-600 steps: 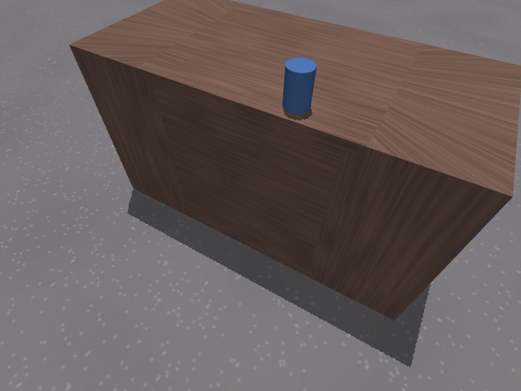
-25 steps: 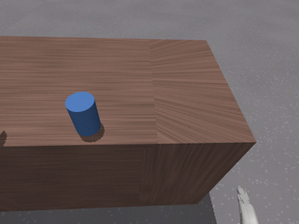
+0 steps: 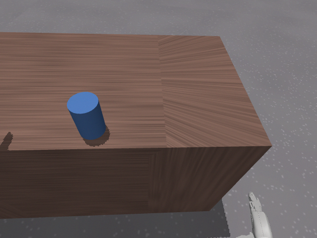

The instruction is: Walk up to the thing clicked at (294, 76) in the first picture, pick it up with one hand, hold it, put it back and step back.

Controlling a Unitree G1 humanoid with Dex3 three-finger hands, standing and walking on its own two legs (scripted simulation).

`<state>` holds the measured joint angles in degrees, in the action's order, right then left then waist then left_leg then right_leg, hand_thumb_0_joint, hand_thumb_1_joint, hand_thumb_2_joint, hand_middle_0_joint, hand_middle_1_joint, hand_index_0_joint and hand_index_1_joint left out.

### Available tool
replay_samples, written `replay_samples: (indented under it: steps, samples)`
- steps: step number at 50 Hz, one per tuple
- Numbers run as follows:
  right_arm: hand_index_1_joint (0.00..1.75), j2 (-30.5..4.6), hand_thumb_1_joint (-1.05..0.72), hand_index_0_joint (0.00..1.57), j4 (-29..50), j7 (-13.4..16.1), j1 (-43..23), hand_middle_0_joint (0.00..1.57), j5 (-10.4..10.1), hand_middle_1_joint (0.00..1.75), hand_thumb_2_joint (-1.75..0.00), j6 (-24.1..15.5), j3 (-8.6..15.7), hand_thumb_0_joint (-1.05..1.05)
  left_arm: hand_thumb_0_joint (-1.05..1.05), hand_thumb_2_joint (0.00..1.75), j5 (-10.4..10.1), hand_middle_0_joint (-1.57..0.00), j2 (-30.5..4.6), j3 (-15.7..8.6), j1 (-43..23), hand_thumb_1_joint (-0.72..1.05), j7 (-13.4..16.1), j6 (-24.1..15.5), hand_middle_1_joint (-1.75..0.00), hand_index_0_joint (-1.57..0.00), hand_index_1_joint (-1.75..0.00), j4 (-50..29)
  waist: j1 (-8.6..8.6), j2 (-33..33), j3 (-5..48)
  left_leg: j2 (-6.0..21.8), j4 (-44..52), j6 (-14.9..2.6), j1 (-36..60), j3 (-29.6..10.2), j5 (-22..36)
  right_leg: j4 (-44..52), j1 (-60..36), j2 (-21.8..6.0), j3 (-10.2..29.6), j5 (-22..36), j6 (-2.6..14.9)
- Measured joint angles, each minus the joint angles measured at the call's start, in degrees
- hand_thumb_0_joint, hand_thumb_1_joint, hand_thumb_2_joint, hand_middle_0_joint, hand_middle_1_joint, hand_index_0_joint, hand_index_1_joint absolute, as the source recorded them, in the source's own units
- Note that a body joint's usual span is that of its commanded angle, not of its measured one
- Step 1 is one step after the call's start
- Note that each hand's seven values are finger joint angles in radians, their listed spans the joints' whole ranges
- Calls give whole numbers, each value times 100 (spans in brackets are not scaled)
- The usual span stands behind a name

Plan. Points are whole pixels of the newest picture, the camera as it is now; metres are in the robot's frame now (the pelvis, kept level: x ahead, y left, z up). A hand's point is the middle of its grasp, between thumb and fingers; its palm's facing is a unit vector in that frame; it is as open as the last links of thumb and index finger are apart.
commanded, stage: approach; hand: left
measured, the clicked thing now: (88, 116) +0.43 +0.20 +0.05
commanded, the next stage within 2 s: close in in 0.22 s
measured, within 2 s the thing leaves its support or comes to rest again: neither
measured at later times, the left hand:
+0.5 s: hand (67, 125) +0.40 +0.26 +0.04, palm faces +0.10 -0.99 +0.05, open 17.4 cm
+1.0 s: hand (84, 124) +0.39 +0.21 +0.05, palm faces +0.13 -0.99 +0.04, open 17.4 cm
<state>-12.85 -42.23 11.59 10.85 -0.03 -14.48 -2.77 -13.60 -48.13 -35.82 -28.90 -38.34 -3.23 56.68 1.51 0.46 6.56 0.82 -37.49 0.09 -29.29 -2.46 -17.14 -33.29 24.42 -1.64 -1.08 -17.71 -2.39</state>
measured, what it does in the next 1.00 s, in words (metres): stands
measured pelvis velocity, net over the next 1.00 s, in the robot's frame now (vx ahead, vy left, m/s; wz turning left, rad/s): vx -0.01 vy -0.01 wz -0.03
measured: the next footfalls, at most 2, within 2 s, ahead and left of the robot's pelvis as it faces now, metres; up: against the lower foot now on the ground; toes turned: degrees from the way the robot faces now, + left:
none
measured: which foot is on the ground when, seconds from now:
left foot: down 0.00-1.00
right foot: down 0.00-1.00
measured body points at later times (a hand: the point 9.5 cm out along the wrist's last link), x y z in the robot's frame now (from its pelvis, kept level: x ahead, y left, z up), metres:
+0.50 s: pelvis +0.00 -0.01 -0.03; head +0.07 +0.02 +0.42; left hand +0.39 +0.31 +0.04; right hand +0.15 -0.27 -0.07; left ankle +0.01 +0.12 -0.72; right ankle -0.02 -0.15 -0.72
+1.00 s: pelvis -0.01 -0.01 -0.03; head +0.04 +0.01 +0.42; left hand +0.38 +0.26 +0.06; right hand +0.14 -0.28 -0.06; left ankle +0.01 +0.12 -0.72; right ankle -0.02 -0.15 -0.72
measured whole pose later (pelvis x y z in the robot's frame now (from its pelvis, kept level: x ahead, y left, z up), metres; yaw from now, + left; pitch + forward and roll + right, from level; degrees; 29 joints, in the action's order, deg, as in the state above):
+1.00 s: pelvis -0.01 -0.01 -0.03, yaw -2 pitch +11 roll -1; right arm -14.0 -13.9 1.8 21.6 -0.6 -4.8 2.9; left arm -11.7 -20.1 -20.8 -24.3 -10.1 -13.3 38.2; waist 3.6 0.8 6.2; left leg 2.1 -51.2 1.1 -38.8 -1.3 -23.3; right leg -49.5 35.8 -0.4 0.6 -24.5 -1.7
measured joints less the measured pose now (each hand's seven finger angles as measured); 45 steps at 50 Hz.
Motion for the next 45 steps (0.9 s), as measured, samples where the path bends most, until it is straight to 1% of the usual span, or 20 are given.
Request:
replay_samples:
  steps: [3,6,9,12,18,21,23,26,30,36,40,45]
  samples:
    - [6,3,54,6,151,-32,39,6,15,5,-5,-6,0,-1,-1,7,-47,-6,185,132,0,-53,120,-109,-7,-5,-8,13,11,0,-8,-8,-60,1,-85,2,-19,-90,99,-8,4,-35,-1]
    - [6,-1,54,6,294,-75,75,6,27,5,-5,-39,16,-1,-1,7,-102,-6,459,279,34,-54,246,-262,-7,-5,-8,-29,47,27,-5,-9,-138,5,-177,11,-51,-198,207,-9,16,-80,1]
    - [6,-14,55,6,465,-146,122,6,50,5,-5,-36,81,-1,-1,7,-92,-6,775,398,83,-55,393,-435,-7,-5,-8,-116,112,65,-1,2,-241,16,-280,22,-100,-319,326,1,31,-134,8]
    - [6,-52,55,6,642,-237,176,6,53,5,-5,-15,156,-1,-1,7,-91,-6,1083,515,124,-54,607,-614,-7,-5,-7,-189,183,101,-8,32,-371,30,-405,42,-165,-455,467,30,57,-190,20]
    - [6,-103,55,6,1120,-467,296,6,61,5,-5,191,251,-1,-1,7,-37,-5,1602,564,243,-53,1062,-1051,-7,-5,-6,-365,368,156,-68,115,-747,55,-762,69,-335,-823,847,113,101,-331,41]
    - [6,-75,55,6,1406,-576,399,5,81,5,-5,324,273,-1,-2,7,-25,-4,1835,528,288,-53,1325,-1304,-6,-5,-6,-674,387,177,-91,151,-949,74,-923,68,-426,-1020,1014,149,109,-412,53]
    - [6,-60,55,6,1617,-647,468,5,100,5,-5,400,302,-1,-2,7,-1,-3,1923,625,272,-53,1515,-1385,-7,-5,-6,-794,388,163,-85,165,-1068,88,-997,58,-484,-1135,1087,165,103,-468,62]
    - [6,-66,55,6,1838,-734,534,6,111,5,-5,470,368,-1,-2,7,40,-3,2062,816,266,-52,1784,-1374,-7,-5,-6,-868,376,94,-22,180,-1207,93,-1083,61,-565,-1267,1175,180,110,-539,66]
    - [6,-112,54,6,2203,-820,724,6,75,5,-5,601,447,-1,-2,7,77,-3,2278,947,393,-51,2078,-1301,-6,-5,-5,-1120,341,-9,74,182,-1301,87,-1079,100,-651,-1390,1198,179,151,-626,60]
    - [6,-108,54,6,2530,-906,1010,6,-13,5,-5,797,466,-1,-1,6,25,-3,2496,1061,531,-51,2313,-1218,-5,-5,-3,-1441,270,-19,128,166,-1348,87,-995,134,-708,-1524,1164,160,184,-724,61]
    - [6,-87,54,6,2681,-966,1051,6,-37,5,-6,894,462,-1,-1,7,80,-2,2578,1175,541,-51,2469,-1130,-5,-4,-3,-1581,227,4,73,155,-1374,98,-983,129,-698,-1591,1168,151,179,-739,73]
    - [6,-108,54,6,2789,-982,1031,6,-53,5,-6,957,531,-1,-1,7,126,-2,2701,1332,532,-51,2639,-1023,-4,-4,-2,-1758,197,11,-13,137,-1369,97,-972,115,-647,-1605,1156,135,167,-706,72]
